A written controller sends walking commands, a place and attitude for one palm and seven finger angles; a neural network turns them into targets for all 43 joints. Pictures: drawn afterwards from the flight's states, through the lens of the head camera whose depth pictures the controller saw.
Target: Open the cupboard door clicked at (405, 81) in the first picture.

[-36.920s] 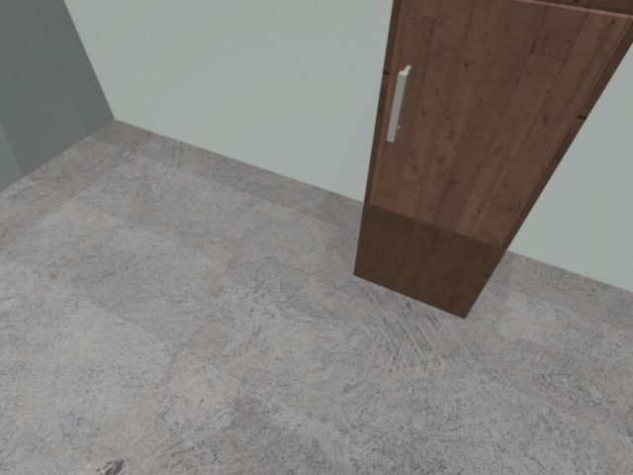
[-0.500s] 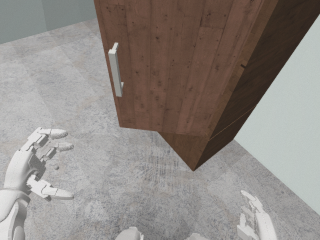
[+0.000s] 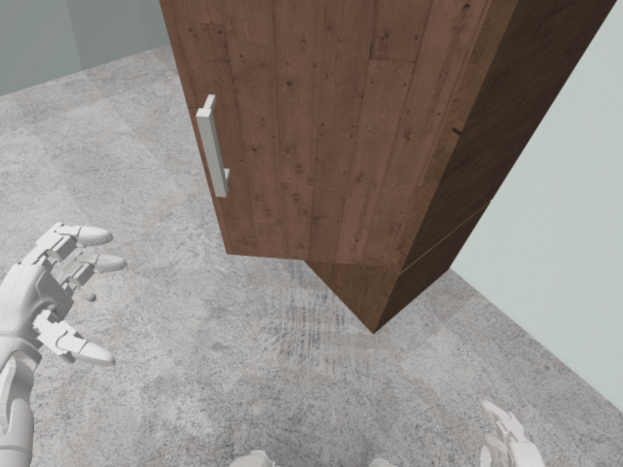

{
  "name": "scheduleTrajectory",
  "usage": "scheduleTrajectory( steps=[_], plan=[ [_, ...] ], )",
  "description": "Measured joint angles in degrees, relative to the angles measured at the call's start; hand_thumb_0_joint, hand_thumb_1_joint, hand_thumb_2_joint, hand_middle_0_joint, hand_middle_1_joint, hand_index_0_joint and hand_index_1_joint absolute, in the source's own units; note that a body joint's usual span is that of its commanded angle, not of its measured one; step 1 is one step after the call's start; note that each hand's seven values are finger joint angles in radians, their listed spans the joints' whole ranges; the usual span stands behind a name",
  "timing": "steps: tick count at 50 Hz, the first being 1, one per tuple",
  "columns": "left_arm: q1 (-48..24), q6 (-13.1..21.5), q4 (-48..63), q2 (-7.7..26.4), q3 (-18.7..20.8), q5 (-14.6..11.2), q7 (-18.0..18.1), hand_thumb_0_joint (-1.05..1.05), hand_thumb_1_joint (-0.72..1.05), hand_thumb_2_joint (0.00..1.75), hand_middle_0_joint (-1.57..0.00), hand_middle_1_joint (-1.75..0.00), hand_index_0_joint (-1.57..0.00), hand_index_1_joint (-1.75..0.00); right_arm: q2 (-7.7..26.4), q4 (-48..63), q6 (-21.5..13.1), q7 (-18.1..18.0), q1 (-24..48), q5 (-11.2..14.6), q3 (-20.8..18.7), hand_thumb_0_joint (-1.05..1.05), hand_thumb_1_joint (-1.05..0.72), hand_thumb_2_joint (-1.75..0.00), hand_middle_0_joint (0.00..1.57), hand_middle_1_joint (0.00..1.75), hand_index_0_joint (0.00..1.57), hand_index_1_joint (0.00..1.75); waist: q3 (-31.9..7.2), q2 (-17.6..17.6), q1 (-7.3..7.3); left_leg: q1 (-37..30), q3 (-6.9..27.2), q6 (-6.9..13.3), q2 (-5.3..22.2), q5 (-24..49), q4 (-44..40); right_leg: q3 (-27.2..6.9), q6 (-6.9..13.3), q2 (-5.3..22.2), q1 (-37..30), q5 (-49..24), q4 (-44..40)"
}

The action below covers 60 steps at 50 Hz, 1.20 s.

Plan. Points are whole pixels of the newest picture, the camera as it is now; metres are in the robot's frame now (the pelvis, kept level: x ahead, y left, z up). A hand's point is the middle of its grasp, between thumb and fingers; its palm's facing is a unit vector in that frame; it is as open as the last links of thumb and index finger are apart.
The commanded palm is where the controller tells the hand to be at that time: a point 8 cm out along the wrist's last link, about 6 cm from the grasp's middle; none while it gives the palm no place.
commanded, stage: raise the hand with hooked fingers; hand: left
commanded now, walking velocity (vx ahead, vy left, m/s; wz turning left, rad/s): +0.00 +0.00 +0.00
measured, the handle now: (216, 149) +0.57 +0.19 +0.05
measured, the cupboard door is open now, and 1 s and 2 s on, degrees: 46 46 46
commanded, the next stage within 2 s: move the hooked fingers beside the handle in 0.32 s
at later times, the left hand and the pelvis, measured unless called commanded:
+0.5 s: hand (107, 301) +0.29 +0.26 +0.07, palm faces +0.01 -1.00 -0.04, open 14.0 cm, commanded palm +0.27 +0.31 +0.07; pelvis +0.00 -0.02 +0.00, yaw +0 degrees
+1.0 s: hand (128, 247) +0.37 +0.26 +0.06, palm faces -0.01 -1.00 -0.01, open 14.0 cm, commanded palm +0.35 +0.31 +0.06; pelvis +0.00 -0.01 -0.01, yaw -1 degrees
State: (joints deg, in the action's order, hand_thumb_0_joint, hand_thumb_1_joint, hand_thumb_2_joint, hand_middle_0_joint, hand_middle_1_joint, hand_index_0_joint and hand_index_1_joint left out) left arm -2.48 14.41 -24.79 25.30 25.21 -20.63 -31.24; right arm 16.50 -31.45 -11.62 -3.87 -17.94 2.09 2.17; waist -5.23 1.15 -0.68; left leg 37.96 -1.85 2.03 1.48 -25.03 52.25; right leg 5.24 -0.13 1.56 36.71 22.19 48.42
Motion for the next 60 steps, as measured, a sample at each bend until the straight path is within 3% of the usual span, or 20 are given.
scheduleTrajectory(
  steps=[9,23,29,41,60],
  plan=[
    [0.74,1.95,-0.14,-1.29,0.14,0.2,0.88,-0.01,-0.5,0.3,-0.3,-1.2,-0.3,-1.2,-0.13,-0.04,0.36,-0.05,0.12,-0.03,-0.19,0.01,-0.9,-0.9,0.2,0.3,0.21,0.3,0.22,-0.24,-0.13,-0.28,0.18,-0.61,0.36,0.11,-0.12,0.14,0.62,-0.36,-0.03,0.22,0.38],
    [0.11,2.09,-1.62,-1.27,-0.2,0.06,0.23,-0.01,-0.5,0.3,-0.3,-1.2,-0.3,-1.2,-0.55,-0.02,0.3,-0.47,1.41,0.21,0.34,0.01,-0.9,-0.9,0.21,0.3,0.21,0.3,0.16,0.25,0.25,-0.49,0.7,-1.35,0.69,0.24,-0.29,0.58,1.33,-0.72,-0.13,0.53,0.65],
    [-5.59,2.39,-7.36,-0.11,0.28,1.01,-0.01,-0.01,-0.5,0.3,-0.3,-1.2,-0.3,-1.2,-0.22,-0.96,0.39,-1.19,1.89,0.23,0.57,0.01,-0.9,-0.9,0.21,0.3,0.21,0.3,0.66,-0.01,0.41,0.78,1.25,-1.57,0.68,0.12,0.6,1.09,1.54,-0.68,0.92,0.85,1.52],
    [-14.3,2.56,-15.94,3.44,2.02,2.3,-1.69,-0.01,-0.5,0.3,-0.3,-1.2,-0.3,-1.2,0.22,-1.46,2.41,-0.62,0.12,0.11,-0.02,0.01,-0.9,-0.9,0.21,0.3,0.21,0.3,0.04,-0.56,-1.55,3.21,0.5,-1.36,1.12,-0.35,1.37,0.29,1.38,-1.1,3.65,0.77,2.03],
    [-23.19,4.42,-22.43,2.62,0.33,6.01,2.5,-0.01,-0.5,0.3,-0.3,-1.2,-0.3,-1.2,-0.58,-2.1,6.72,0.44,-1.89,-0.47,-0.05,0.01,-0.9,-0.9,0.21,0.3,0.21,0.3,-0.56,-0.63,-3.02,5.6,-0.49,-0.18,0.58,-0.58,1.9,-0.76,0.2,-0.59,6.06,0.36,2.06]
  ],
)
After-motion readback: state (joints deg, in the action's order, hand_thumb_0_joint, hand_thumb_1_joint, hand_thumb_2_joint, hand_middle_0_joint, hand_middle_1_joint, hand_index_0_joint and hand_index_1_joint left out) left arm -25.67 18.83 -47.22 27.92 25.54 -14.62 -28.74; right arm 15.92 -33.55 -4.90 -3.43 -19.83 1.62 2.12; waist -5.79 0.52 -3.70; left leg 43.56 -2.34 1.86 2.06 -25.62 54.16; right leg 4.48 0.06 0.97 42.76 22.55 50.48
